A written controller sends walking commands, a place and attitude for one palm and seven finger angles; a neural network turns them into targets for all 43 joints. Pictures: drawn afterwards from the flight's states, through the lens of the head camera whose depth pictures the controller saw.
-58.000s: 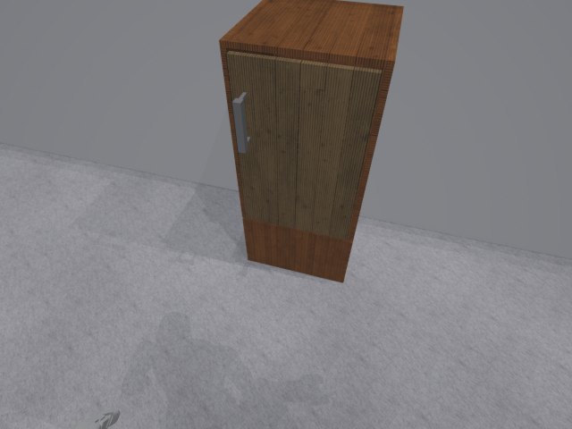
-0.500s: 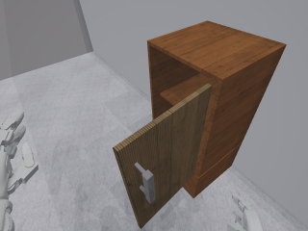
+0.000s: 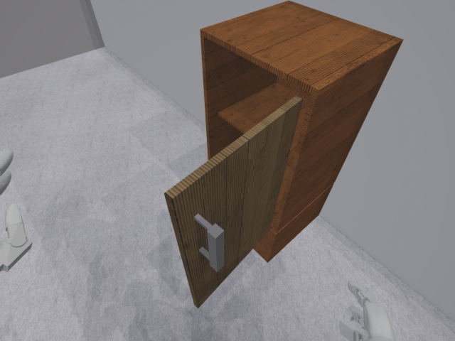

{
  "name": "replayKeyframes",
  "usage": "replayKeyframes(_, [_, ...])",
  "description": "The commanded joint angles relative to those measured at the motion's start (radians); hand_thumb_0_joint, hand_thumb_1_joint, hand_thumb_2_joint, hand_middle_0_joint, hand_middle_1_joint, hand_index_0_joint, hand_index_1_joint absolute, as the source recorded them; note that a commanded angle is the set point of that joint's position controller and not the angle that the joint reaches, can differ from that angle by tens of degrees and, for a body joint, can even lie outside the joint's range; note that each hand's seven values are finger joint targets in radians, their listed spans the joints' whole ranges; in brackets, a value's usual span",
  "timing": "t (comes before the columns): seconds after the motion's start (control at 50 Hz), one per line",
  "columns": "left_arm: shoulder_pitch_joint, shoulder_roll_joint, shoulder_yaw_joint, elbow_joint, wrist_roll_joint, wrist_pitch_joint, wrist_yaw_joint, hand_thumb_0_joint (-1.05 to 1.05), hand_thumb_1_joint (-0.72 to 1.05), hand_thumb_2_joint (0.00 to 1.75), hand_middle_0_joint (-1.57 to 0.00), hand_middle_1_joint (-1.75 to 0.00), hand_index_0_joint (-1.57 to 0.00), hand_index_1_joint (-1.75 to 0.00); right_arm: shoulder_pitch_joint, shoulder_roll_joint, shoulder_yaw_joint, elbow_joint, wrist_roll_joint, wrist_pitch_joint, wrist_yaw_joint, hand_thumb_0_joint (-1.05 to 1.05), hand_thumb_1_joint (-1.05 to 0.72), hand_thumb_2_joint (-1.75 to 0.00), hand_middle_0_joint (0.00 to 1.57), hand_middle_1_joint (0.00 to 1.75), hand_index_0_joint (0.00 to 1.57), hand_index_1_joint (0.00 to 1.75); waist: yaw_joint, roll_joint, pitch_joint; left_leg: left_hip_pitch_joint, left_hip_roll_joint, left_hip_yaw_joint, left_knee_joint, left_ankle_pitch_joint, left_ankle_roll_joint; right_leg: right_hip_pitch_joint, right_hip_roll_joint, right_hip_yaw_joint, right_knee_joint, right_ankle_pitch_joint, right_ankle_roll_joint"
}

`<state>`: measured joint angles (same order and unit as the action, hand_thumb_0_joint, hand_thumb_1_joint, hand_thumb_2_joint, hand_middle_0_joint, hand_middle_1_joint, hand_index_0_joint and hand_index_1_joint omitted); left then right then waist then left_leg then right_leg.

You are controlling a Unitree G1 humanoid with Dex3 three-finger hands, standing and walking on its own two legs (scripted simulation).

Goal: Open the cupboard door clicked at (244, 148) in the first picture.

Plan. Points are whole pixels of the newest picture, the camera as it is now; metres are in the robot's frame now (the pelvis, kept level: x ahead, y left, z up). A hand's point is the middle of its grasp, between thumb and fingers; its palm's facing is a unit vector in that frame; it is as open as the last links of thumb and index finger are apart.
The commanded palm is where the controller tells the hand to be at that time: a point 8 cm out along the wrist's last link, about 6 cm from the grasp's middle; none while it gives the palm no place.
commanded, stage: step back with the hand held close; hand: left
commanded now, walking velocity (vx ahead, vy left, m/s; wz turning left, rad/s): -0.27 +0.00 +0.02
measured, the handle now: (209, 243) +0.31 +0.06 -0.04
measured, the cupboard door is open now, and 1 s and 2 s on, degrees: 96 96 96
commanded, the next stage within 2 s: stop stepping back and stand still in 0.80 s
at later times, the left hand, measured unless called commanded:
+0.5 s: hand out of the picture +0.10 +0.29 +0.16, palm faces +0.51 -0.74 -0.44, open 7.4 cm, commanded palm +0.04 +0.32 +0.18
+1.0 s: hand out of the picture +0.03 +0.25 +0.17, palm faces +0.32 -0.82 -0.48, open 7.4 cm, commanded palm -0.06 +0.30 +0.18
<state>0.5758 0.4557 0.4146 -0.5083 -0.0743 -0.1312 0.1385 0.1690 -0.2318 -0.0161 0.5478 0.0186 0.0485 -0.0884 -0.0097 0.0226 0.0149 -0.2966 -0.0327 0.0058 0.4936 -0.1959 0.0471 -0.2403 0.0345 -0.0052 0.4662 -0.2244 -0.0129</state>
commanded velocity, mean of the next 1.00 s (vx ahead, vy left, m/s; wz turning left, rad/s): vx -0.28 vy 0.01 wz -0.05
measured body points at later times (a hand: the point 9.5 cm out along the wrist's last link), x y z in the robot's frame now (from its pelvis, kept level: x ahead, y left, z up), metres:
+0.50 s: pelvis -0.07 +0.01 -0.01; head -0.06 +0.03 +0.43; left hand +0.07 +0.32 +0.19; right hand +0.10 -0.22 -0.10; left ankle -0.01 +0.10 -0.72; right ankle +0.01 -0.10 -0.74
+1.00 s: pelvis -0.20 +0.00 +0.00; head -0.15 +0.04 +0.44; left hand +0.00 +0.30 +0.19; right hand -0.01 -0.20 -0.07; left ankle -0.06 +0.12 -0.74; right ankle -0.31 -0.11 -0.73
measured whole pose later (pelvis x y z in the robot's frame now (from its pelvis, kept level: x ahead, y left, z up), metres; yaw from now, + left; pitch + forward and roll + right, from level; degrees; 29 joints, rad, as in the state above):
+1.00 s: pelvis -0.20 +0.00 +0.00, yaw +0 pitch +5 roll -2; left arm 0.57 0.51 0.47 -0.63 -0.09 -0.17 0.14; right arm 0.13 -0.12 0.03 0.59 -0.03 -0.11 -0.02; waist -0.04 -0.04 0.01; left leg -0.49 0.09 0.07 0.36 0.04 0.01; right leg -0.16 0.05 -0.05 0.52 -0.44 0.00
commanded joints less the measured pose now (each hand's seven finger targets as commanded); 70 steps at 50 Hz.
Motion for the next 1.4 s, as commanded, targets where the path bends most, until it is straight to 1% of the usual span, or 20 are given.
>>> replayKeyframes(0.0, [-0.011,0.146,0.119,-0.17,0.007,-0.07,0.027,0.0,0.9,0.9,-0.2,-0.3,-0.2,-0.3,-0.097,-0.129,-0.036,-0.156,0.0,-0.061,-0.011,0.0,-0.9,-0.9,0.2,0.3,0.2,0.3,0.012,0.042,-0.092,-0.145,0.139,-0.15,-0.149,-0.066,0.022,0.126,-0.068,0.08,-0.014,0.082,0.012])
replayKeyframes(0.28, [-0.068,0.158,0.164,-0.245,0.05,-0.13,0.043,0.0,0.9,0.9,-0.2,-0.3,-0.2,-0.3,-0.054,-0.128,-0.039,-0.139,-0.021,-0.139,-0.015,0.0,-0.9,-0.9,0.2,0.3,0.2,0.3,0.008,0.107,-0.101,-0.398,0.189,-0.246,-0.221,-0.446,0.059,0.23,-0.011,0.084,0.145,-0.045,0.001])
replayKeyframes(0.34, [-0.042,0.155,0.173,-0.244,0.048,-0.141,0.04,0.0,0.9,0.9,-0.2,-0.3,-0.2,-0.3,-0.05,-0.124,-0.046,-0.135,-0.023,-0.142,-0.004,0.0,-0.9,-0.9,0.2,0.3,0.2,0.3,0.002,0.044,-0.077,-0.373,0.14,-0.171,-0.089,-0.445,0.039,0.111,-0.066,0.201,0.04,-0.152,-0.029])
replayKeyframes(0.4, [-0.058,0.128,0.123,-0.19,0.039,-0.129,0.053,0.0,0.9,0.9,-0.2,-0.3,-0.2,-0.3,-0.031,-0.106,-0.055,-0.097,-0.022,-0.121,0.015,0.0,-0.9,-0.9,0.2,0.3,0.2,0.3,-0.007,-0.159,-0.03,-0.122,0.038,-0.061,0.328,-0.271,-0.047,-0.291,-0.291,0.435,-0.243,-0.413,-0.14])
replayKeyframes(0.46, [-0.092,0.142,0.119,-0.184,0.037,-0.123,0.062,0.0,0.9,0.9,-0.2,-0.3,-0.2,-0.3,-0.051,-0.088,-0.048,-0.083,-0.023,-0.112,0.021,0.0,-0.9,-0.9,0.2,0.3,0.2,0.3,-0.006,-0.244,-0.088,-0.04,0.044,-0.028,0.48,-0.212,-0.051,-0.283,-0.312,0.304,-0.229,-0.147,-0.144])
replayKeyframes(0.52, [-0.096,0.158,0.129,-0.228,0.037,-0.128,0.064,0.0,0.9,0.9,-0.2,-0.3,-0.2,-0.3,-0.072,-0.082,-0.028,-0.081,-0.019,-0.111,0.003,0.0,-0.9,-0.9,0.2,0.3,0.2,0.3,-0.006,-0.115,-0.055,0.02,0.048,-0.009,0.034,-0.121,-0.043,-0.214,-0.193,0.176,-0.065,0.044,-0.063])
replayKeyframes(0.54, [-0.106,0.166,0.133,-0.269,0.035,-0.141,0.063,0.0,0.9,0.9,-0.2,-0.3,-0.2,-0.3,-0.074,-0.102,-0.035,-0.08,-0.017,-0.117,-0.005,0.0,-0.9,-0.9,0.2,0.3,0.2,0.3,-0.006,0.009,-0.048,0.007,0.09,-0.044,-0.104,-0.07,-0.028,-0.178,-0.128,0.135,0.05,0.072,-0.026])
replayKeyframes(0.56, [-0.12,0.171,0.148,-0.311,0.039,-0.155,0.064,0.0,0.9,0.9,-0.2,-0.3,-0.2,-0.3,-0.086,-0.131,-0.041,-0.093,-0.025,-0.128,-0.009,0.0,-0.9,-0.9,0.2,0.3,0.2,0.3,0.005,0.222,-0.067,-0.121,0.271,-0.26,-0.201,0.035,0.048,-0.101,-0.026,0.07,0.255,0.021,0.022])
replayKeyframes(0.58, [-0.131,0.196,0.176,-0.325,0.052,-0.16,0.07,0.0,0.9,0.9,-0.2,-0.3,-0.2,-0.3,-0.085,-0.111,-0.056,-0.08,-0.04,-0.143,-0.012,0.0,-0.9,-0.9,0.2,0.3,0.2,0.3,0.005,0.285,-0.109,-0.13,0.394,-0.354,-0.195,0.219,0.106,-0.11,0.004,0.055,0.437,-0.175,0.034])
replayKeyframes(0.62, [-0.131,0.196,0.185,-0.373,0.036,-0.175,0.063,0.0,0.9,0.9,-0.2,-0.3,-0.2,-0.3,-0.052,-0.087,-0.051,-0.063,-0.06,-0.187,0.004,0.0,-0.9,-0.9,0.2,0.3,0.2,0.3,-0.002,0.225,-0.196,-0.06,0.424,-0.34,-0.156,0.378,0.138,-0.189,0.02,0.117,0.695,-0.298,0.03])
replayKeyframes(0.72, [-0.038,0.122,0.13,-0.379,0.016,-0.152,0.042,0.0,0.9,0.9,-0.2,-0.3,-0.2,-0.3,-0.035,-0.092,-0.068,-0.034,-0.035,-0.21,0.043,0.0,-0.9,-0.9,0.2,0.3,0.2,0.3,0.003,0.158,-0.236,0.194,0.337,-0.145,-0.084,0.601,0.088,-0.251,0.022,0.026,0.559,-0.267,0.048])
replayKeyframes(0.86, [-0.044,0.135,0.131,-0.281,-0.004,-0.112,0.025,0.0,0.9,0.9,-0.2,-0.3,-0.2,-0.3,-0.062,-0.09,-0.045,-0.03,-0.049,-0.199,0.044,0.0,-0.9,-0.9,0.2,0.3,0.2,0.3,-0.01,0.217,-0.196,0.113,0.323,-0.172,-0.275,0.1,0.064,-0.1,0.053,-0.03,0.287,-0.308,0.04])
replayKeyframes(0.94, [0.087,0.189,0.198,-0.333,-0.029,-0.111,0.018,0.0,0.9,0.9,-0.2,-0.3,-0.2,-0.3,-0.074,-0.084,-0.033,-0.084,-0.037,-0.183,0.048,0.0,-0.9,-0.9,0.2,0.3,0.2,0.3,0.016,0.238,-0.233,0.021,0.195,-0.042,-0.283,-0.189,-0.017,0.148,0.062,-0.114,-0.078,-0.174,-0.002])
replayKeyframes(0.98, [0.155,0.257,0.253,-0.379,-0.025,-0.112,0.019,0.0,0.9,0.9,-0.2,-0.3,-0.2,-0.3,-0.068,-0.07,-0.028,-0.107,-0.031,-0.161,0.055,0.0,-0.9,-0.9,0.2,0.3,0.2,0.3,0.011,0.104,-0.241,0.028,0.066,0.073,-0.072,-0.198,-0.067,0.131,-0.058,-0.033,-0.239,-0.086,-0.041])
replayKeyframes(1.02, [0.115,0.295,0.279,-0.389,-0.032,-0.122,0.033,0.0,0.9,0.9,-0.2,-0.3,-0.2,-0.3,-0.084,-0.07,-0.012,-0.1,-0.026,-0.146,0.049,0.0,-0.9,-0.9,0.2,0.3,0.2,0.3,0.029,-0.163,-0.142,-0.091,0.033,0.02,0.405,-0.167,-0.075,-0.104,-0.372,0.299,-0.337,-0.081,-0.136])
replayKeyframes(1.04, [0.082,0.273,0.273,-0.329,-0.029,-0.118,0.041,0.0,0.9,0.9,-0.2,-0.3,-0.2,-0.3,-0.055,-0.072,-0.014,-0.077,-0.021,-0.159,0.046,0.0,-0.9,-0.9,0.2,0.3,0.2,0.3,0.019,-0.148,-0.131,-0.202,0.041,-0.017,0.5,-0.162,-0.076,-0.079,-0.386,0.264,-0.303,-0.035,-0.144])
replayKeyframes(1.12, [0.0,0.156,0.175,-0.138,0.006,-0.103,0.049,0.0,0.9,0.9,-0.2,-0.3,-0.2,-0.3,-0.053,-0.074,-0.017,-0.047,-0.003,-0.173,0.014,0.0,-0.9,-0.9,0.2,0.3,0.2,0.3,-0.014,-0.114,-0.067,-0.251,0.063,0.032,0.327,-0.069,-0.059,0.119,-0.264,0.13,-0.13,0.463,-0.082])
replayKeyframes(1.22, [-0.204,0.098,0.045,-0.008,0.038,-0.108,0.048,0.0,0.9,0.9,-0.2,-0.3,-0.2,-0.3,-0.02,-0.118,-0.04,-0.013,-0.01,-0.209,-0.005,0.0,-0.9,-0.9,0.2,0.3,0.2,0.3,-0.004,-0.163,0.013,0.039,0.035,0.079,-0.001,-0.053,0.005,0.017,-0.227,0.11,-0.083,0.259,-0.008])
replayKeyframes(1.32, [-0.178,0.179,0.107,-0.232,0.047,-0.144,0.053,0.0,0.9,0.9,-0.2,-0.3,-0.2,-0.3,0.003,-0.114,-0.03,-0.055,-0.018,-0.213,0.008,0.0,-0.9,-0.9,0.2,0.3,0.2,0.3,-0.005,0.118,-0.11,0.228,0.214,-0.221,-0.05,0.425,0.112,-0.088,-0.055,-0.016,0.203,0.126,0.057])
replayKeyframes(1.38, [-0.111,0.215,0.165,-0.318,0.041,-0.152,0.049,0.0,0.9,0.9,-0.2,-0.3,-0.2,-0.3,-0.038,-0.109,-0.03,-0.063,-0.025,-0.239,0.024,0.0,-0.9,-0.9,0.2,0.3,0.2,0.3,0.021,0.169,-0.055,0.016,0.259,-0.242,-0.205,0.091,0.092,0.013,-0.037,-0.006,0.197,-0.239,0.022])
